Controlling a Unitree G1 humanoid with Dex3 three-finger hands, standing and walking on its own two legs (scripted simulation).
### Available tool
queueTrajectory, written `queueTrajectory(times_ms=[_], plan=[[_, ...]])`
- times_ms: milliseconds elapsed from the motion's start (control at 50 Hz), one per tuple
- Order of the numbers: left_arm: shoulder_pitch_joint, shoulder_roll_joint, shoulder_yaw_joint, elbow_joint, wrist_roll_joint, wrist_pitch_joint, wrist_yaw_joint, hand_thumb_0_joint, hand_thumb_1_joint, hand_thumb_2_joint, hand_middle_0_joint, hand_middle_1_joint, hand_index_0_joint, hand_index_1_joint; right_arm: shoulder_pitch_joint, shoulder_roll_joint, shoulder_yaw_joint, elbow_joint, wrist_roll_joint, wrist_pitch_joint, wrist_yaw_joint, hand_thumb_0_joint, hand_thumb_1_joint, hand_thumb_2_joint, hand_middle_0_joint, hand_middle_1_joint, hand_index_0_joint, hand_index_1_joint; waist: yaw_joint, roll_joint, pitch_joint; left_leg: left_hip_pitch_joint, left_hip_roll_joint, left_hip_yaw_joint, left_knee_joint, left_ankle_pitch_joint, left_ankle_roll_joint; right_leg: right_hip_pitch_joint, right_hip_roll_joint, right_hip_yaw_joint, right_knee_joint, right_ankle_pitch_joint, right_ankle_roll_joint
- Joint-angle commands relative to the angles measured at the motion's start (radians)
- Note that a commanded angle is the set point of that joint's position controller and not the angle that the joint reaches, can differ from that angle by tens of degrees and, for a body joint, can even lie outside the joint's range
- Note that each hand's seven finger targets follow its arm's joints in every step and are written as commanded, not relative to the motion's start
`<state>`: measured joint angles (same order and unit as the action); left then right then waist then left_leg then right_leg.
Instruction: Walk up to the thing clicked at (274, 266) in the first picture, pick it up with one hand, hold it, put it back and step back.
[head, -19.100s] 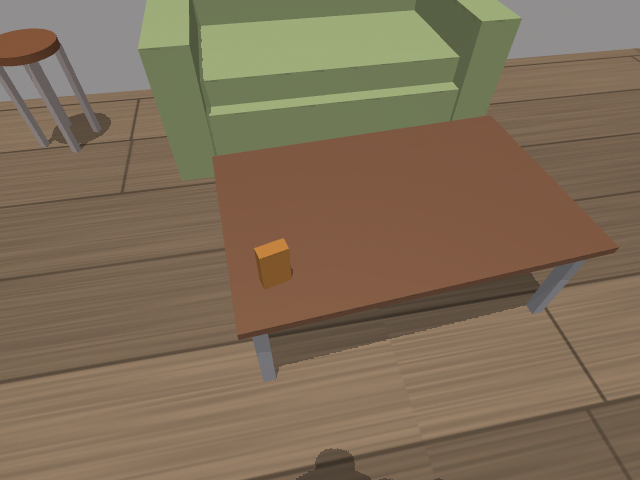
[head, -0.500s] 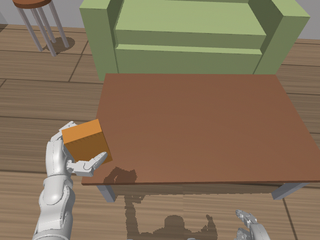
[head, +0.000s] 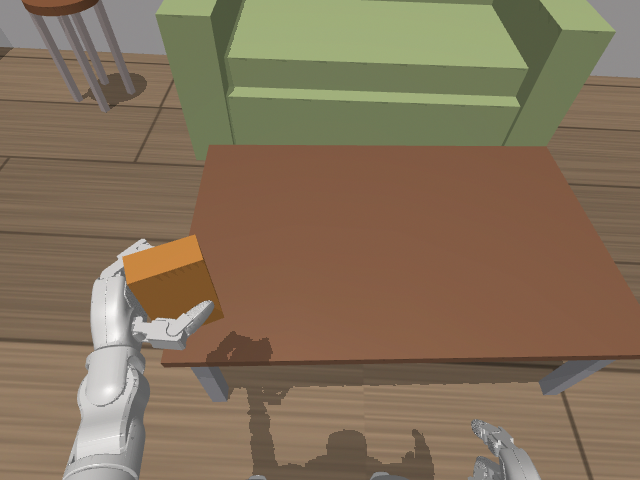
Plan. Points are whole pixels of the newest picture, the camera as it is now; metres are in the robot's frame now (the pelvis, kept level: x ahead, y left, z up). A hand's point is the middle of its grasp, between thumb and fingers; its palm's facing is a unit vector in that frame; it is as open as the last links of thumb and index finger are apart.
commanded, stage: crouch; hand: left
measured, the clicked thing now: (178, 290) +0.33 +0.17 +0.07
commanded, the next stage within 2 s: lower in 1.40 s
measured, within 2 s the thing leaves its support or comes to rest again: neither
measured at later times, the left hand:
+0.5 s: hand (183, 290) +0.39 +0.20 -0.04, palm faces +0.18 -0.98 +0.00, open 8.4 cm
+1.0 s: hand (197, 283) +0.46 +0.21 -0.13, palm faces +0.19 -0.98 +0.00, open 8.4 cm
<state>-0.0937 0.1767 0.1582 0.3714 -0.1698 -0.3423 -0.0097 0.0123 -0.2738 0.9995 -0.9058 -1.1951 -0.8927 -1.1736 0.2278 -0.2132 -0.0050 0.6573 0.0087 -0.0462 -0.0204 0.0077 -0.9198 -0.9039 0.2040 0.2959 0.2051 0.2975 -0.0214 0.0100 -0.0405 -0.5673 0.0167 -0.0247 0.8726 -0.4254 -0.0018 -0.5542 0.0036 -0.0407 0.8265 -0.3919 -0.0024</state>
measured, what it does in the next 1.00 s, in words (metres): lowers itself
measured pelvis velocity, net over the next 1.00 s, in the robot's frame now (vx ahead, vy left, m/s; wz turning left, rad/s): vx -0.04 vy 0.01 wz -0.04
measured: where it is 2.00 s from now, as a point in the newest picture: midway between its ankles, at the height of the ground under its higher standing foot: outside the picture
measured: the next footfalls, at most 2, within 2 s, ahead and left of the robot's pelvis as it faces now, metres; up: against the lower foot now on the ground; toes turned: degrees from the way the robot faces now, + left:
none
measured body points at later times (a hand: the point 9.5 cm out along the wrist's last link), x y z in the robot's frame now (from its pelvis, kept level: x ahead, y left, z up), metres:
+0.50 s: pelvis -0.02 +0.00 -0.06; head +0.10 +0.02 +0.38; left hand +0.37 +0.25 -0.04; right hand +0.10 -0.27 -0.17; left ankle +0.01 +0.12 -0.70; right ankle +0.02 -0.12 -0.70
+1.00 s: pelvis -0.04 +0.01 -0.14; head +0.13 +0.04 +0.27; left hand +0.44 +0.26 -0.13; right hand +0.01 -0.25 -0.26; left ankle +0.01 +0.12 -0.70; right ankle +0.01 -0.12 -0.70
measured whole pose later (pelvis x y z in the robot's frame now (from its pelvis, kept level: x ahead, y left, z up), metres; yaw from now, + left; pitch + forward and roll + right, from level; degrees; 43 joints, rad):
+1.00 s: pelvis -0.04 +0.01 -0.14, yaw -2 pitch +30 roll -4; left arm -0.79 0.41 0.42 1.10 -0.08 -0.56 -0.06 0.01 -0.29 1.01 -0.92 -1.18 -0.91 -1.16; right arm 0.24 -0.24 0.02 0.70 -0.05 0.00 0.05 0.00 -0.91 -0.90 0.21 0.30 0.21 0.30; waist -0.13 0.01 -0.16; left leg -1.47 0.02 -0.05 1.56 -0.61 0.01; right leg -1.44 0.01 -0.06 1.48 -0.56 0.00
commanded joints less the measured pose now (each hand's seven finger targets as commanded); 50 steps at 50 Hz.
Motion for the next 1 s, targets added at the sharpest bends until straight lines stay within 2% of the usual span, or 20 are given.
queueTrajectory(times_ms=[0, 40, 60, 80, 180, 240, 260, 280, 320, 360, 400, 460, 560, 580, 600, 620, 720, 780, 880, 980], plan=[[-0.283, 0.108, 0.030, -0.217, -0.011, -0.074, -0.002, 0.000, 0.244, 1.262, -1.342, -1.443, -1.354, -1.447, -0.039, -0.139, -0.047, -0.128, 0.005, -0.042, -0.013, 0.000, -0.915, -0.904, 0.200, 0.300, 0.200, 0.300, -0.009, -0.004, -0.234, 0.100, -0.011, 0.000, -0.140, 0.176, 0.011, 0.122, 0.005, 0.007, -0.119, 0.199, -0.012], [-0.291, 0.129, 0.043, -0.228, -0.008, -0.075, -0.002, 0.000, 0.322, 1.322, -1.350, -1.457, -1.359, -1.467, -0.034, -0.139, -0.048, -0.123, 0.007, -0.047, -0.013, 0.000, -0.900, -0.907, 0.201, 0.301, 0.201, 0.301, -0.003, 0.028, -0.258, 0.118, -0.011, 0.000, -0.144, 0.183, 0.009, 0.122, 0.004, 0.007, -0.112, 0.202, -0.014], [-0.301, 0.118, 0.031, -0.202, -0.007, -0.073, -0.003, 0.000, 0.244, 1.242, -1.354, -1.417, -1.371, -1.412, -0.033, -0.137, -0.047, -0.120, 0.005, -0.045, -0.013, 0.000, -0.897, -0.897, 0.202, 0.300, 0.202, 0.300, -0.013, 0.029, -0.251, 0.112, -0.010, -0.002, -0.140, 0.188, 0.009, 0.113, 0.005, 0.007, -0.109, 0.207, -0.015], [-0.273, 0.112, 0.037, -0.185, -0.008, -0.072, -0.002, 0.000, 0.294, 1.230, -1.370, -1.424, -1.390, -1.417, -0.033, -0.142, -0.049, -0.120, 0.005, -0.048, -0.011, 0.000, -0.881, -0.893, 0.202, 0.300, 0.202, 0.300, -0.006, 0.014, -0.231, 0.102, -0.006, -0.008, -0.146, 0.189, 0.007, 0.108, 0.009, -0.001, -0.102, 0.204, -0.017], [-0.346, 0.121, 0.058, -0.076, -0.002, -0.093, -0.007, 0.000, 0.309, 1.247, -1.390, -1.449, -1.412, -1.440, -0.037, -0.146, -0.056, -0.111, 0.002, -0.049, -0.003, 0.000, -0.878, -0.891, 0.202, 0.300, 0.201, 0.300, -0.020, -0.022, -0.171, 0.007, -0.010, -0.003, -0.115, 0.088, 0.016, 0.023, 0.004, 0.008, -0.088, 0.119, -0.016], [-0.398, 0.130, 0.079, 0.005, -0.004, -0.136, -0.016, 0.000, 0.318, 1.221, -1.354, -1.427, -1.381, -1.412, -0.009, -0.147, -0.060, -0.090, -0.006, -0.055, 0.002, 0.000, -0.871, -0.888, 0.202, 0.300, 0.202, 0.300, -0.034, -0.009, -0.225, -0.024, -0.014, -0.002, -0.054, 0.112, 0.016, -0.014, 0.000, 0.014, -0.031, 0.149, -0.015], [-0.445, 0.167, 0.117, 0.026, -0.006, -0.156, -0.017, 0.000, 0.307, 1.220, -1.347, -1.422, -1.374, -1.408, 0.005, -0.154, -0.064, -0.080, -0.010, -0.056, 0.002, 0.000, -0.873, -0.889, 0.202, 0.300, 0.202, 0.300, -0.039, -0.013, -0.246, -0.047, -0.013, -0.001, -0.021, 0.127, 0.019, -0.040, 0.000, 0.019, -0.009, 0.166, -0.014], [-0.472, 0.154, 0.100, 0.052, -0.003, -0.174, -0.025, 0.000, 0.317, 1.221, -1.337, -1.412, -1.362, -1.401, 0.011, -0.154, -0.065, -0.077, -0.011, -0.058, 0.006, 0.000, -0.876, -0.891, 0.202, 0.300, 0.202, 0.300, -0.047, -0.017, -0.256, -0.060, -0.012, -0.006, -0.002, 0.135, 0.018, -0.060, 0.000, 0.019, 0.018, 0.172, -0.016], [-0.540, 0.203, 0.133, 0.117, 0.004, -0.211, -0.034, 0.000, 0.293, 1.235, -1.352, -1.433, -1.374, -1.424, 0.029, -0.157, -0.065, -0.070, -0.018, -0.056, 0.008, 0.000, -0.882, -0.892, 0.202, 0.300, 0.201, 0.300, -0.053, -0.016, -0.310, -0.118, -0.017, 0.003, 0.074, 0.145, 0.026, -0.101, -0.006, 0.037, 0.061, 0.194, -0.012], [-0.621, 0.208, 0.123, 0.161, 0.005, -0.250, -0.056, 0.000, 0.273, 1.258, -1.352, -1.444, -1.372, -1.438, 0.049, -0.159, -0.063, -0.065, -0.025, -0.057, 0.017, 0.000, -0.882, -0.894, 0.202, 0.300, 0.201, 0.300, -0.067, 0.013, -0.385, -0.163, -0.017, -0.005, 0.136, 0.150, 0.024, -0.173, -0.003, 0.036, 0.132, 0.183, -0.018], [-0.692, 0.270, 0.163, 0.211, 0.006, -0.285, -0.068, 0.000, 0.278, 1.247, -1.375, -1.451, -1.393, -1.446, 0.060, -0.168, -0.061, -0.070, -0.029, -0.054, 0.022, 0.000, -0.891, -0.895, 0.202, 0.300, 0.201, 0.300, -0.052, 0.053, -0.445, -0.201, -0.019, -0.008, 0.188, 0.136, 0.020, -0.230, -0.003, 0.035, 0.185, 0.151, -0.023], [-0.753, 0.269, 0.173, 0.290, -0.002, -0.311, -0.073, 0.000, 0.238, 1.250, -1.364, -1.439, -1.378, -1.439, 0.080, -0.180, -0.059, -0.075, -0.034, -0.043, 0.029, 0.000, -0.893, -0.896, 0.201, 0.300, 0.201, 0.300, -0.047, 0.088, -0.529, -0.245, -0.019, -0.018, 0.244, 0.152, 0.012, -0.299, 0.002, 0.025, 0.257, 0.144, -0.032], [-0.827, 0.322, 0.200, 0.385, 0.021, -0.314, -0.094, 0.000, 0.253, 1.266, -1.397, -1.459, -1.407, -1.461, 0.122, -0.202, -0.056, -0.055, -0.042, -0.016, 0.039, 0.000, -0.906, -0.899, 0.201, 0.300, 0.201, 0.300, -0.056, 0.094, -0.633, -0.300, -0.015, -0.029, 0.336, 0.241, 0.016, -0.375, 0.009, 0.014, 0.348, 0.203, -0.037], [-0.828, 0.355, 0.228, 0.400, 0.024, -0.310, -0.092, 0.000, 0.262, 1.264, -1.412, -1.465, -1.422, -1.467, 0.131, -0.210, -0.059, -0.052, -0.041, -0.011, 0.038, 0.000, -0.907, -0.899, 0.201, 0.300, 0.201, 0.300, -0.041, 0.093, -0.649, -0.312, -0.015, -0.029, 0.341, 0.249, 0.016, -0.370, 0.009, 0.013, 0.359, 0.207, -0.038], [-0.842, 0.345, 0.226, 0.423, 0.026, -0.307, -0.089, 0.000, 0.257, 1.271, -1.411, -1.466, -1.420, -1.469, 0.134, -0.210, -0.058, -0.046, -0.041, -0.004, 0.041, 0.000, -0.908, -0.900, 0.201, 0.300, 0.201, 0.300, -0.057, 0.068, -0.645, -0.349, -0.014, -0.030, 0.358, 0.250, 0.020, -0.374, 0.009, 0.012, 0.369, 0.219, -0.037], [-0.848, 0.379, 0.264, 0.423, 0.021, -0.310, -0.086, 0.000, 0.266, 1.267, -1.403, -1.463, -1.413, -1.464, 0.129, -0.212, -0.057, -0.047, -0.040, 0.000, 0.043, 0.000, -0.909, -0.900, 0.201, 0.300, 0.201, 0.300, -0.046, 0.070, -0.644, -0.381, -0.017, -0.026, 0.368, 0.229, 0.021, -0.373, 0.010, 0.016, 0.379, 0.208, -0.037], [-0.943, 0.364, 0.245, 0.456, 0.043, -0.305, -0.076, 0.000, 0.275, 1.251, -1.389, -1.445, -1.401, -1.444, 0.154, -0.216, -0.058, -0.025, -0.045, 0.017, 0.051, 0.000, -0.910, -0.900, 0.201, 0.300, 0.201, 0.300, -0.087, 0.088, -0.659, -0.396, -0.007, -0.040, 0.411, 0.207, 0.022, -0.482, 0.016, 0.005, 0.424, 0.160, -0.043], [-0.987, 0.402, 0.263, 0.469, 0.058, -0.311, -0.063, 0.000, 0.265, 1.253, -1.395, -1.455, -1.410, -1.452, 0.152, -0.214, -0.053, -0.020, -0.049, 0.024, 0.052, 0.000, -0.907, -0.899, 0.201, 0.300, 0.201, 0.300, -0.101, 0.085, -0.657, -0.464, -0.006, -0.041, 0.430, 0.120, 0.023, -0.505, 0.017, 0.006, 0.440, 0.099, -0.043], [-1.041, 0.429, 0.267, 0.507, 0.076, -0.301, -0.064, 0.000, 0.281, 1.252, -1.393, -1.457, -1.411, -1.451, 0.166, -0.227, -0.047, -0.006, -0.054, 0.034, 0.055, 0.000, -0.908, -0.899, 0.201, 0.300, 0.201, 0.300, -0.109, 0.151, -0.685, -0.426, 0.006, -0.062, 0.474, 0.189, 0.014, -0.638, 0.019, -0.008, 0.504, 0.102, -0.054], [-1.114, 0.488, 0.298, 0.523, 0.086, -0.296, -0.045, 0.000, 0.270, 1.265, -1.400, -1.471, -1.417, -1.466, 0.162, -0.220, -0.034, -0.012, -0.056, 0.039, 0.055, 0.000, -0.909, -0.900, 0.201, 0.300, 0.201, 0.300, -0.115, 0.153, -0.666, -0.534, 0.002, -0.057, 0.482, 0.023, 0.017, -0.649, 0.021, -0.002, 0.513, -0.005, -0.053]])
